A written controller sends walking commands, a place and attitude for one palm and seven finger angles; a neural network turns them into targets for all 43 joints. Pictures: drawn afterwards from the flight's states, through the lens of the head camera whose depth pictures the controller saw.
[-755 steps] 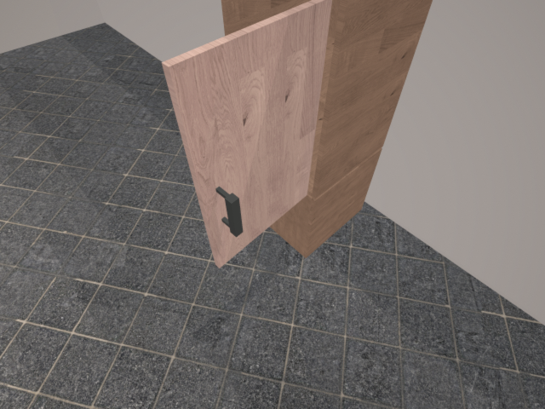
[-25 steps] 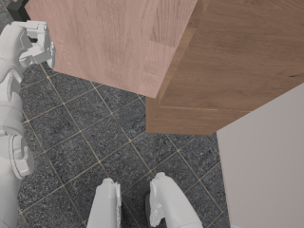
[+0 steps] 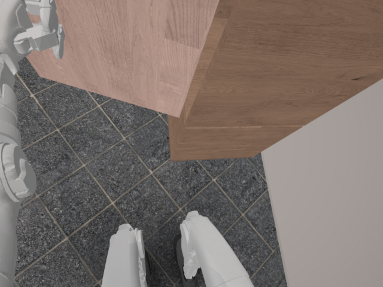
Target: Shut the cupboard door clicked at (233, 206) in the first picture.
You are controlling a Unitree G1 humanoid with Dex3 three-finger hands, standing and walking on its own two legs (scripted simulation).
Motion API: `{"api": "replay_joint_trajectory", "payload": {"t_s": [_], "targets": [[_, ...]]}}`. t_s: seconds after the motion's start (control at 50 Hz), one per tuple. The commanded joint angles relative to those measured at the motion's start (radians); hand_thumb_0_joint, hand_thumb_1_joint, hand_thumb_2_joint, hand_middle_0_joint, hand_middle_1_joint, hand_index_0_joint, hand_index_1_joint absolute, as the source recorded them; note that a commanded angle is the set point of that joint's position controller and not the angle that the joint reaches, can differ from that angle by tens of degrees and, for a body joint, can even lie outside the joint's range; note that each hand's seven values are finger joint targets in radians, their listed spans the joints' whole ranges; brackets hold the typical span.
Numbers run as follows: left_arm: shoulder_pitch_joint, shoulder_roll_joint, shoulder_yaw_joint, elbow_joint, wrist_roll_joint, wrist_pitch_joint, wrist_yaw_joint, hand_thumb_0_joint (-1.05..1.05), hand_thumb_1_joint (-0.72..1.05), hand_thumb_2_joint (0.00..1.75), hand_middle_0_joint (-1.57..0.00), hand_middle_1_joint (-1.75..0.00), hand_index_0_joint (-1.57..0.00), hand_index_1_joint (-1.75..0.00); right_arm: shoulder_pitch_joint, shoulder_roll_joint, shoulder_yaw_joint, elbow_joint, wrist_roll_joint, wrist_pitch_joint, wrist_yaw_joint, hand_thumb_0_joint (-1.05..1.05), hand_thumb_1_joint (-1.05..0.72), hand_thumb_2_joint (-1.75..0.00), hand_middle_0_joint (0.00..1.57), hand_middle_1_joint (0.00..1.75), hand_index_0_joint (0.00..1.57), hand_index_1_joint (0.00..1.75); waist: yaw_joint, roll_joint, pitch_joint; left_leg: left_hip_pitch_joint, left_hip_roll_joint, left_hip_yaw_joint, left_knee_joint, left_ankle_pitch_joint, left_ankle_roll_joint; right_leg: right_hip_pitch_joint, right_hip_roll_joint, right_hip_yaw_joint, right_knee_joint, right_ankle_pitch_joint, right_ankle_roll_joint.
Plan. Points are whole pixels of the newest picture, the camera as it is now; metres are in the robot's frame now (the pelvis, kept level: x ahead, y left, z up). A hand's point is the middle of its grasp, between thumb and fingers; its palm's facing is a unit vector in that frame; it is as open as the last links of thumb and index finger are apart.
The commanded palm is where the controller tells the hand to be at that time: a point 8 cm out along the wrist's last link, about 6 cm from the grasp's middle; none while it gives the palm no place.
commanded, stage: push the door shut along its arc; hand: left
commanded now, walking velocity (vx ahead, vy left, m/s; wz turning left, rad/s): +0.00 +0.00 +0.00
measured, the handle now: out of the picture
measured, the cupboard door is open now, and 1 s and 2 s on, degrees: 71 63 63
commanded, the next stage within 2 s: pull the fist back off the door in 0.28 s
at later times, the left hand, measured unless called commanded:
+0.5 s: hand (54, 13) +0.61 +0.17 +0.07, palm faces -0.03 -0.99 +0.10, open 3.1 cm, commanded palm +0.60 +0.15 +0.06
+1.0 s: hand (69, 44) +0.55 +0.15 +0.06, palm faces +0.03 -1.00 -0.03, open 3.1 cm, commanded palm +0.52 +0.18 +0.06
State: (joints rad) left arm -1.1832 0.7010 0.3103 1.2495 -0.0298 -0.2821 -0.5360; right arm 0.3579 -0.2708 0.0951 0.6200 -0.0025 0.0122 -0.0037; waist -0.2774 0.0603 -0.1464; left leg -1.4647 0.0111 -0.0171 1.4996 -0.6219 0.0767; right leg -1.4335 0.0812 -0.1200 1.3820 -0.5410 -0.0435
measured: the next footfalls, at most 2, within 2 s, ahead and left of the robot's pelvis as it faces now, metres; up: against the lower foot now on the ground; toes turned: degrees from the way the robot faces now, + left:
none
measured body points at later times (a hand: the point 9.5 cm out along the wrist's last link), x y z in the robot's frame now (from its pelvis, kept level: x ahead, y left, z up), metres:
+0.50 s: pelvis -0.01 -0.01 -0.02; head +0.21 +0.05 +0.37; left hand +0.60 +0.23 +0.07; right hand -0.02 -0.27 -0.10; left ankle +0.02 +0.07 -0.57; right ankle +0.05 -0.10 -0.57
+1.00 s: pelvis +0.01 -0.01 +0.03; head +0.19 +0.01 +0.44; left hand +0.55 +0.20 +0.06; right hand -0.01 -0.27 -0.08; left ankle +0.02 +0.07 -0.57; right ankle +0.05 -0.10 -0.57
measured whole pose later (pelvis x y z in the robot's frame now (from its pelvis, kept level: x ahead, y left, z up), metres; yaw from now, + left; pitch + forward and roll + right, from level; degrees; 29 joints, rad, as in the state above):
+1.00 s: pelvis +0.01 -0.01 +0.03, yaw +1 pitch +32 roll -4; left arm -0.98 0.48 0.37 1.18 -0.03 -0.45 -0.13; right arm 0.42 -0.26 0.04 0.61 -0.04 0.07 0.10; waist -0.24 0.06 -0.15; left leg -1.34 0.01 0.00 1.38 -0.59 0.05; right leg -1.33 0.08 -0.09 1.30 -0.53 -0.06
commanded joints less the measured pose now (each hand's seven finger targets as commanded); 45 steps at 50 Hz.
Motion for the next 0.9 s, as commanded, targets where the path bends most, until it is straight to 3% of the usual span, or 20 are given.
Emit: {"api": "replay_joint_trajectory", "payload": {"t_s": [0.0, 0.06, 0.1, 0.16, 0.2, 0.24, 0.36, 0.38, 0.4, 0.42, 0.44, 0.5, 0.54, 0.58, 0.66, 0.68, 0.7, 0.8, 0.82, 0.88], "targets": [[-0.529, 0.209, 0.01, -0.191, -0.018, -0.042, -0.005, 0.0, 0.9, 0.9, -1.3, -1.5, -1.3, -1.5, 0.204, -0.232, -0.083, -0.011, -0.003, -0.017, -0.025, 0.0, -0.9, -0.9, 0.2, 0.3, 0.2, 0.3, -0.05, 0.23, -0.587, 0.547, 0.025, -0.134, -0.127, 0.487, -0.027, 0.168, 0.002, 0.075, -0.142, 0.267, -0.005], [-0.545, 0.222, 0.009, -0.208, -0.017, -0.028, -0.016, 0.0, 0.9, 0.9, -1.3, -1.5, -1.3, -1.5, 0.209, -0.232, -0.085, -0.004, -0.006, -0.022, -0.027, 0.0, -0.9, -0.9, 0.2, 0.3, 0.2, 0.3, -0.052, 0.239, -0.621, 0.553, 0.024, -0.126, -0.114, 0.51, -0.025, 0.187, 0.003, 0.076, -0.139, 0.288, -0.005], [-0.564, 0.19, -0.019, -0.219, -0.022, -0.021, -0.025, 0.0, 0.9, 0.9, -1.3, -1.5, -1.3, -1.5, 0.206, -0.232, -0.088, 0.002, -0.006, -0.028, -0.027, 0.0, -0.9, -0.9, 0.2, 0.3, 0.2, 0.3, -0.056, 0.262, -0.643, 0.585, 0.025, -0.13, -0.105, 0.527, -0.026, 0.162, 0.006, 0.074, -0.135, 0.293, -0.006], [-0.588, 0.224, -0.006, -0.198, -0.018, 0.008, -0.03, 0.0, 0.9, 0.9, -1.3, -1.5, -1.3, -1.5, 0.214, -0.234, -0.084, 0.012, -0.006, -0.032, -0.03, 0.0, -0.9, -0.9, 0.2, 0.3, 0.2, 0.3, -0.068, 0.236, -0.62, 0.531, 0.022, -0.117, -0.095, 0.498, -0.02, 0.189, 0.009, 0.076, -0.138, 0.292, -0.004], [-0.624, 0.211, -0.03, -0.198, -0.014, 0.014, -0.032, 0.0, 0.9, 0.9, -1.3, -1.5, -1.3, -1.5, 0.208, -0.231, -0.08, 0.018, -0.007, -0.036, -0.031, 0.0, -0.9, -0.9, 0.2, 0.3, 0.2, 0.3, -0.072, 0.277, -0.625, 0.532, 0.022, -0.113, -0.084, 0.5, -0.021, 0.168, 0.01, 0.077, -0.129, 0.288, -0.007], [-0.633, 0.207, -0.043, -0.165, -0.007, 0.028, -0.03, 0.0, 0.9, 0.9, -1.3, -1.5, -1.3, -1.5, 0.209, -0.235, -0.077, 0.026, -0.006, -0.039, -0.033, 0.0, -0.9, -0.9, 0.2, 0.3, 0.2, 0.3, -0.088, 0.26, -0.586, 0.505, 0.022, -0.112, -0.08, 0.471, -0.018, 0.154, 0.011, 0.074, -0.134, 0.269, -0.006], [-0.709, 0.187, -0.078, -0.181, 0.002, 0.048, -0.031, 0.0, 0.9, 0.9, -1.3, -1.5, -1.3, -1.5, 0.208, -0.238, -0.076, 0.038, -0.014, -0.053, -0.031, 0.0, -0.9, -0.9, 0.2, 0.3, 0.2, 0.3, -0.105, 0.305, -0.614, 0.514, 0.023, -0.113, -0.057, 0.477, -0.016, 0.121, 0.016, 0.064, -0.111, 0.264, -0.008], [-0.672, 0.271, 0.193, -0.162, -0.067, 0.048, 0.167, 0.0, 0.9, 0.9, -1.3, -1.5, -1.3, -1.5, 0.284, -0.22, -0.054, -0.016, -0.045, -0.056, -0.021, 0.0, -0.9, -0.9, 0.2, 0.3, 0.2, 0.3, -0.045, 0.335, -0.582, 0.481, 0.037, -0.141, -0.086, 0.517, -0.02, 0.127, 0.003, 0.061, -0.112, 0.293, -0.015], [-0.633, 0.201, 0.124, -0.163, -0.045, 0.046, 0.251, 0.0, 0.9, 0.9, -1.3, -1.5, -1.3, -1.5, 0.281, -0.212, -0.051, -0.028, -0.05, -0.049, -0.001, 0.0, -0.9, -0.9, 0.2, 0.3, 0.2, 0.3, -0.046, 0.322, -0.634, 0.506, 0.047, -0.154, -0.108, 0.537, -0.033, 0.138, 0.002, 0.057, -0.104, 0.291, -0.008], [-0.612, 0.136, 0.14, -0.167, -0.052, 0.033, 0.329, 0.0, 0.9, 0.9, -1.3, -1.5, -1.3, -1.5, 0.292, -0.208, -0.064, -0.028, -0.064, -0.041, 0.017, 0.0, -0.9, -0.9, 0.2, 0.3, 0.2, 0.3, -0.048, 0.269, -0.631, 0.518, 0.049, -0.163, -0.117, 0.538, -0.039, 0.135, 0.0, 0.05, -0.112, 0.292, -0.001], [-0.604, 0.093, 0.128, -0.197, -0.033, 0.006, 0.405, 0.0, 0.9, 0.9, -1.3, -1.5, -1.3, -1.5, 0.298, -0.201, -0.069, -0.03, -0.075, -0.036, 0.035, 0.0, -0.9, -0.9, 0.2, 0.3, 0.2, 0.3, -0.044, 0.28, -0.618, 0.526, 0.052, -0.162, -0.128, 0.536, -0.044, 0.131, -0.003, 0.052, -0.12, 0.289, 0.003], [-0.616, 0.039, 0.004, -0.291, 0.122, -0.086, 0.501, 0.0, 0.9, 0.9, -1.3, -1.5, -1.3, -1.5, 0.318, -0.203, -0.094, -0.01, -0.087, -0.009, 0.088, 0.0, -0.9, -0.9, 0.2, 0.3, 0.2, 0.3, -0.054, 0.377, -0.684, 0.683, 0.059, -0.193, -0.149, 0.591, -0.07, 0.08, -0.01, 0.054, -0.125, 0.28, 0.002], [-0.615, 0.016, -0.024, -0.307, 0.126, -0.108, 0.478, 0.0, 0.9, 0.9, -1.3, -1.5, -1.3, -1.5, 0.316, -0.211, -0.107, -0.003, -0.079, 0.009, 0.099, 0.0, -0.9, -0.9, 0.2, 0.3, 0.2, 0.3, -0.062, 0.363, -0.726, 0.725, 0.055, -0.2, -0.169, 0.568, -0.072, 0.128, -0.008, 0.059, -0.149, 0.289, 0.001], [-0.631, 0.04, 0.01, -0.273, 0.085, -0.1, 0.437, 0.0, 0.9, 0.9, -1.3, -1.5, -1.3, -1.5, 0.321, -0.215, -0.104, 0.0, -0.07, 0.018, 0.091, 0.0, -0.9, -0.9, 0.2, 0.3, 0.2, 0.3, -0.072, 0.307, -0.722, 0.662, 0.044, -0.18, -0.179, 0.51, -0.054, 0.198, -0.002, 0.067, -0.167, 0.294, 0.003], [-0.556, 0.138, 0.119, -0.23, 0.046, -0.119, 0.431, 0.0, 0.9, 0.9, -1.3, -1.5, -1.3, -1.5, 0.31, -0.202, -0.087, -0.013, -0.062, 0.016, 0.082, 0.0, -0.9, -0.9, 0.2, 0.3, 0.2, 0.3, -0.032, 0.242, -0.659, 0.526, 0.028, -0.133, -0.206, 0.439, -0.037, 0.328, -0.003, 0.092, -0.203, 0.284, 0.007], [-0.534, 0.175, 0.15, -0.26, 0.051, -0.147, 0.439, 0.0, 0.9, 0.9, -1.3, -1.5, -1.3, -1.5, 0.309, -0.201, -0.085, -0.019, -0.065, 0.014, 0.083, 0.0, -0.9, -0.9, 0.2, 0.3, 0.2, 0.3, -0.01, 0.261, -0.682, 0.539, 0.029, -0.127, -0.205, 0.473, -0.038, 0.343, -0.003, 0.096, -0.192, 0.308, 0.003], [-0.483, 0.159, 0.143, -0.264, 0.057, -0.171, 0.443, 0.0, 0.9, 0.9, -1.3, -1.5, -1.3, -1.5, 0.297, -0.192, -0.086, -0.028, -0.065, 0.014, 0.088, 0.0, -0.9, -0.9, 0.2, 0.3, 0.2, 0.3, 0.008, 0.286, -0.69, 0.547, 0.025, -0.121, -0.208, 0.504, -0.043, 0.359, -0.005, 0.098, -0.187, 0.335, 0.0], [-0.248, 0.006, 0.072, -0.145, 0.044, -0.191, 0.43, 0.0, 0.9, 0.9, -1.3, -1.5, -1.3, -1.5, 0.275, -0.185, -0.103, -0.032, -0.052, 0.034, 0.101, 0.0, -0.9, -0.9, 0.2, 0.3, 0.2, 0.3, 0.002, 0.131, -0.521, 0.44, 0.019, -0.088, -0.227, 0.443, -0.036, 0.403, -0.006, 0.109, -0.221, 0.347, 0.009], [-0.222, 0.016, 0.083, -0.132, 0.035, -0.187, 0.424, 0.0, 0.9, 0.9, -1.3, -1.5, -1.3, -1.5, 0.273, -0.188, -0.104, -0.033, -0.048, 0.039, 0.097, 0.0, -0.9, -0.9, 0.2, 0.3, 0.2, 0.3, 0.008, 0.106, -0.496, 0.409, 0.017, -0.083, -0.234, 0.419, -0.034, 0.422, -0.007, 0.112, -0.226, 0.338, 0.008], [-0.21, 0.006, 0.096, -0.203, 0.001, -0.209, 0.413, 0.0, 0.9, 0.9, -1.3, -1.5, -1.3, -1.5, 0.257, -0.182, -0.111, -0.048, -0.042, 0.042, 0.087, 0.0, -0.9, -0.9, 0.2, 0.3, 0.2, 0.3, 0.03, 0.084, -0.531, 0.39, 0.006, -0.065, -0.236, 0.413, -0.028, 0.491, -0.012, 0.134, -0.232, 0.369, 0.009]]}}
